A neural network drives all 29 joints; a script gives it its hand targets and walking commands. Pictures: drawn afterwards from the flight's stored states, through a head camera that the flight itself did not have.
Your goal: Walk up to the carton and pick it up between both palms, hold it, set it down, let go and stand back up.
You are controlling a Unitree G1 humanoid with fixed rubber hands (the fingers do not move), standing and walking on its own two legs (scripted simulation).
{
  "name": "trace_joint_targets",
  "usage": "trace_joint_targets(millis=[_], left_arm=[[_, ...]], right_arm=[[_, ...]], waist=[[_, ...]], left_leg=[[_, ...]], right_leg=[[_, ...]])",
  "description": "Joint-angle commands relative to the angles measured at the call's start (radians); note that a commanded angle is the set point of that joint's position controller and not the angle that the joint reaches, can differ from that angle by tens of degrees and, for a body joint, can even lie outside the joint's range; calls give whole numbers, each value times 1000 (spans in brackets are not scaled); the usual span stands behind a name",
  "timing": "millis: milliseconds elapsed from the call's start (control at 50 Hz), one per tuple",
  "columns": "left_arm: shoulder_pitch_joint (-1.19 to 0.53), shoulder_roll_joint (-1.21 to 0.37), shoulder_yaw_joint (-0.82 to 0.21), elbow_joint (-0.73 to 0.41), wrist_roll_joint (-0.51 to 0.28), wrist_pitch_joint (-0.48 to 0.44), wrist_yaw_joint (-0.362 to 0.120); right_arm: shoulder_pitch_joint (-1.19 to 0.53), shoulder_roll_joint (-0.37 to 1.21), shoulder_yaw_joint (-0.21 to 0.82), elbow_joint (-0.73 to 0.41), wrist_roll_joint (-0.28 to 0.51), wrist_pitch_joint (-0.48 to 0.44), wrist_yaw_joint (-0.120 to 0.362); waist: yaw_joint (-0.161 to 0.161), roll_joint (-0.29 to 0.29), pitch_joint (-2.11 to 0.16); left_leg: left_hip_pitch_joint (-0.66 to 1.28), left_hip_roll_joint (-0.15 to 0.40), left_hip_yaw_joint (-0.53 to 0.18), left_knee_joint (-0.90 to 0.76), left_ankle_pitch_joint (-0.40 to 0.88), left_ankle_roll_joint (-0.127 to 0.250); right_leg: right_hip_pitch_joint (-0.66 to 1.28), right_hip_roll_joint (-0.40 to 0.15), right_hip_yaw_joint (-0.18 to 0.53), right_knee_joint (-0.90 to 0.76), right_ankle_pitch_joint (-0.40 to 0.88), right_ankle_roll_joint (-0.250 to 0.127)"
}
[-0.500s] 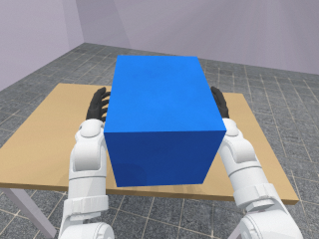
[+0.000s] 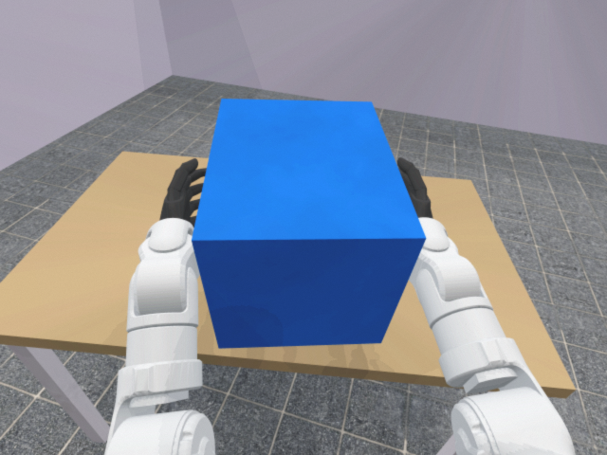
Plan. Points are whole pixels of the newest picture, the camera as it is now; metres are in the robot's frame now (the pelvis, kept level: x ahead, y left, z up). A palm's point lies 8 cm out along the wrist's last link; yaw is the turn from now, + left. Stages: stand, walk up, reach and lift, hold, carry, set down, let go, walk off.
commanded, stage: hold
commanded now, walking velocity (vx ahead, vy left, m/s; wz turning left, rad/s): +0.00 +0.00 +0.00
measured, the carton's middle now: (299, 218) +0.38 +0.01 +0.17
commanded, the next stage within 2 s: none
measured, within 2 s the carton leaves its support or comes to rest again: neither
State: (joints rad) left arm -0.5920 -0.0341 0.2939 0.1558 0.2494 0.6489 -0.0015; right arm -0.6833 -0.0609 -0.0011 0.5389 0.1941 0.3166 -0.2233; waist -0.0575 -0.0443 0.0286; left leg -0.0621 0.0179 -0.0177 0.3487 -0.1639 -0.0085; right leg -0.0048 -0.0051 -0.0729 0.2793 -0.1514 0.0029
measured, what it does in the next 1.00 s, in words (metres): stands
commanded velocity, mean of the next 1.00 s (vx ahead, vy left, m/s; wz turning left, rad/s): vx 0.00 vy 0.00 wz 0.00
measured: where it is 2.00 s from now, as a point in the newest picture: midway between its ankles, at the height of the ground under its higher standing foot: outside the picture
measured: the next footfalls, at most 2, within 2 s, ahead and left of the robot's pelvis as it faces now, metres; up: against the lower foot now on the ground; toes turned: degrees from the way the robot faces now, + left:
none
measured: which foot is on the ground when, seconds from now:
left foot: down 0.00-1.00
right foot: down 0.00-1.00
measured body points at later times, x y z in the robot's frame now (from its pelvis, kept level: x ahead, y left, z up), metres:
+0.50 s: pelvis +0.00 +0.00 +0.00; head -0.03 +0.02 +0.45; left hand +0.38 +0.15 +0.18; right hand +0.38 -0.15 +0.17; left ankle +0.03 +0.12 -0.75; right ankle +0.01 -0.12 -0.75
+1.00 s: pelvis +0.00 +0.00 +0.00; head -0.04 +0.03 +0.45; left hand +0.38 +0.17 +0.18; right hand +0.39 -0.14 +0.18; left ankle +0.03 +0.12 -0.75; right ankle +0.01 -0.12 -0.75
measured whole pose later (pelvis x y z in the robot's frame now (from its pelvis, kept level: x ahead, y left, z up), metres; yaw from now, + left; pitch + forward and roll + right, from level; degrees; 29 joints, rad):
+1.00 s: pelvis +0.00 +0.00 +0.00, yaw +1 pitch -7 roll -1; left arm -0.60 -0.02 0.30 0.16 0.26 0.66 -0.02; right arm -0.69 -0.04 -0.02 0.54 0.18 0.33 -0.22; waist -0.07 -0.06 0.03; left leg -0.06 0.01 -0.04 0.34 -0.16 -0.01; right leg 0.01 -0.01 -0.09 0.27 -0.15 0.00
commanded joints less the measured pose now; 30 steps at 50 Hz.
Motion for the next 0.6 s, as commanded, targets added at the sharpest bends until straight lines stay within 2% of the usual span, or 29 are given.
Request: trace_joint_targets(millis=[0,100,280,300,320,340,400,420,440,480,520,540,560,580], left_arm=[[-659,-575,-551,-129,-123,-53,-147],[-649,-581,-579,-165,-132,-52,-143],[-626,-583,-589,-185,-130,-46,-129],[-612,-588,-610,-195,-136,-45,-130],[-614,-587,-610,-198,-137,-49,-130],[-632,-588,-629,-213,-142,-54,-128],[-611,-590,-593,-155,-139,-58,-129],[-617,-588,-586,-168,-133,-64,-130],[-597,-592,-589,-152,-122,-58,-129],[-604,-589,-604,-193,-140,-63,-125],[-599,-576,-579,-175,-133,-63,-125],[-580,-574,-578,-154,-124,-59,-126],[-573,-570,-549,-131,-117,-54,-129],[-567,-565,-554,-122,-113,-53,-135]], right_arm=[[-709,643,360,-322,69,-62,93],[-703,633,375,-356,84,-60,92],[-716,622,400,-390,92,-65,99],[-690,616,381,-404,89,-68,103],[-689,616,380,-399,89,-68,106],[-679,612,378,-378,93,-66,110],[-690,615,383,-385,78,-69,114],[-701,623,388,-376,81,-70,117],[-687,618,382,-373,77,-70,116],[-678,622,400,-404,95,-71,112],[-691,618,408,-403,98,-66,111],[-698,618,416,-405,87,-65,108],[-702,616,409,-393,90,-62,108],[-698,625,408,-385,87,-64,104]], waist=[[-39,75,-428],[-46,99,-444],[-17,94,-451],[-44,109,-458],[-38,102,-448],[-47,117,-449],[-33,88,-444],[-23,87,-449],[-29,93,-411],[-29,87,-478],[-17,70,-451],[-27,53,-451],[-6,29,-412],[-23,18,-398]], left_leg=[[129,-67,24,-15,247,-33],[153,-65,13,4,310,-52],[168,-56,11,8,324,-48],[185,-62,23,9,306,-54],[175,-59,21,1,297,-51],[184,-53,16,2,310,-54],[143,-60,18,-15,236,-41],[150,-60,22,-24,246,-34],[146,-57,23,-16,275,-41],[187,-60,16,6,332,-46],[179,-61,21,-3,312,-40],[175,-59,21,-3,302,-40],[153,-65,25,-15,284,-30],[142,-66,29,-29,235,-18]], right_leg=[[83,60,2,-23,184,46],[82,69,-8,-14,216,43],[63,77,-11,-17,187,34],[58,75,-12,-20,181,30],[45,74,-13,-23,183,27],[43,71,-10,-20,190,25],[54,65,-6,-18,162,28],[59,66,-8,-20,175,30],[58,69,-8,-15,191,31],[66,73,-7,-11,233,31],[70,75,-7,-17,230,33],[82,74,-10,-14,233,40],[84,72,-5,-21,228,40],[87,66,0,-23,209,46]])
